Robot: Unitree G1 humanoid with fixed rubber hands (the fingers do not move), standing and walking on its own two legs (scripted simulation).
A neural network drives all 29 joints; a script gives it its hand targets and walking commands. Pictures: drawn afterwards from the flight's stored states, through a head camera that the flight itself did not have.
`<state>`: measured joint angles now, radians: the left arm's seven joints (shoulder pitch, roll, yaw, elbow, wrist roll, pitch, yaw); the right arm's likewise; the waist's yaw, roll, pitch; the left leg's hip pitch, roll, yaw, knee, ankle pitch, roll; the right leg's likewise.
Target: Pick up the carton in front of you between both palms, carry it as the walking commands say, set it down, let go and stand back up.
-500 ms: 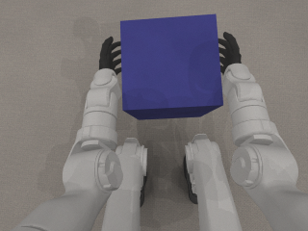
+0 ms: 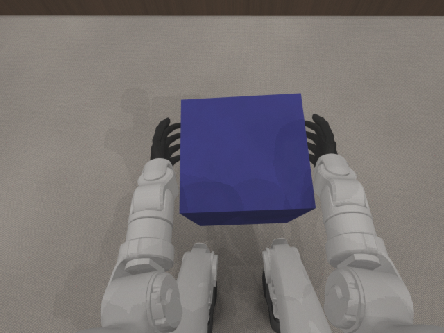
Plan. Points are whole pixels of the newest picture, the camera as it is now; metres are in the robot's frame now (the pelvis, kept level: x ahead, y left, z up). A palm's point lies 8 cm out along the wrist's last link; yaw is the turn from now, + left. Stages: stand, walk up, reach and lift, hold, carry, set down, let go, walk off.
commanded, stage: reach and lift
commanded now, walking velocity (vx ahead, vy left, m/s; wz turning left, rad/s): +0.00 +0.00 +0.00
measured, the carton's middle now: (242, 170) +0.41 -0.01 -0.11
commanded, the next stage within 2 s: hold in 1.82 s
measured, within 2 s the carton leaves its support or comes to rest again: neither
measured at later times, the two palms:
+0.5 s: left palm (123, 145) +0.38 +0.14 +0.12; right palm (364, 138) +0.37 -0.16 +0.11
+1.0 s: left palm (70, 125) +0.35 +0.15 +0.22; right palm (419, 116) +0.34 -0.15 +0.21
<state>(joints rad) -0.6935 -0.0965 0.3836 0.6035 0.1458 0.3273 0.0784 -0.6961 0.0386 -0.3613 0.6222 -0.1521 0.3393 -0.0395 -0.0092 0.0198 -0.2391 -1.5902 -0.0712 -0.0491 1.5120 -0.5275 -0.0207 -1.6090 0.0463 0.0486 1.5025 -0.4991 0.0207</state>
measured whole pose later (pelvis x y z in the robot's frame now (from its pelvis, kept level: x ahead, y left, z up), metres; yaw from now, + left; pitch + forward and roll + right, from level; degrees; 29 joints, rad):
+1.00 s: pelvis +0.05 +0.00 +0.19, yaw -1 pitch -5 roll +0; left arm -0.34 -0.17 0.33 0.42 0.30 0.60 -0.02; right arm -0.33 0.17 -0.32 0.41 -0.30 0.61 0.01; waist -0.01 0.01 0.00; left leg -0.18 -0.03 -0.07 0.50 -0.25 0.00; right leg -0.20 0.03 0.07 0.49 -0.22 0.00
